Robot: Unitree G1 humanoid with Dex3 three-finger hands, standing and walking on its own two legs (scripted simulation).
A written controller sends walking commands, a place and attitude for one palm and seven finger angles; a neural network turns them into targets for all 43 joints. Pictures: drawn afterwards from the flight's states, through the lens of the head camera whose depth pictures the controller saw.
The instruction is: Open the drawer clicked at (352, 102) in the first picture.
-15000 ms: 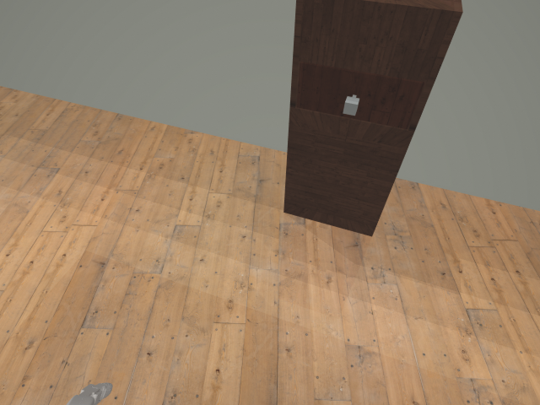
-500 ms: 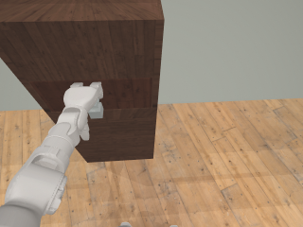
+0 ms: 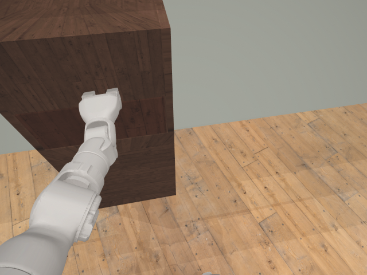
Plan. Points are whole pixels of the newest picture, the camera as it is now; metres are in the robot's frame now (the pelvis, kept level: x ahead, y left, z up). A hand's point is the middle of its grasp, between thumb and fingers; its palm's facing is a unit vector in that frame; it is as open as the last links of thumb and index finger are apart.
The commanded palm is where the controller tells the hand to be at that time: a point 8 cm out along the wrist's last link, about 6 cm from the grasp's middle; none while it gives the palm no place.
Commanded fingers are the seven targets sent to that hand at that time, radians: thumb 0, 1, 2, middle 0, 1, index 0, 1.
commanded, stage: move the hooked fingers above the handle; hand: left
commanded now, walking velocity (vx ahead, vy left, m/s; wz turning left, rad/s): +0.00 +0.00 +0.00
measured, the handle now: (100, 136) +0.51 +0.19 -0.06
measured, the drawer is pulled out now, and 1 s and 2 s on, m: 0.00 0.00 0.00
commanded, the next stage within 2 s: none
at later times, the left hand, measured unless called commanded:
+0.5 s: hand (100, 125) +0.49 +0.16 +0.02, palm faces +0.14 -0.06 -0.99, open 13.4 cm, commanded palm +0.46 +0.19 +0.06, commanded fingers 0.00 -0.50 0.30 -0.30 -1.20 -0.30 -1.20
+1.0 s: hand (82, 147) +0.45 +0.22 -0.02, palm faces -0.07 -0.04 -1.00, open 13.8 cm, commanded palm +0.46 +0.20 +0.06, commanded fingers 0.00 -0.50 0.30 -0.30 -1.20 -0.30 -1.20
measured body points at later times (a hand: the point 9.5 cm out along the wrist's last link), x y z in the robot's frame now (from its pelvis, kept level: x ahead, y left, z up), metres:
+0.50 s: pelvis +0.01 +0.01 -0.02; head +0.09 +0.01 +0.42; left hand +0.48 +0.17 +0.07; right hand +0.05 -0.26 -0.16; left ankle +0.02 +0.07 -0.71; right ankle -0.01 -0.09 -0.71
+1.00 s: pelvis +0.00 +0.00 -0.02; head +0.10 +0.01 +0.42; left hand +0.45 +0.22 +0.03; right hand +0.01 -0.29 -0.14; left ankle +0.02 +0.07 -0.71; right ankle +0.00 -0.09 -0.71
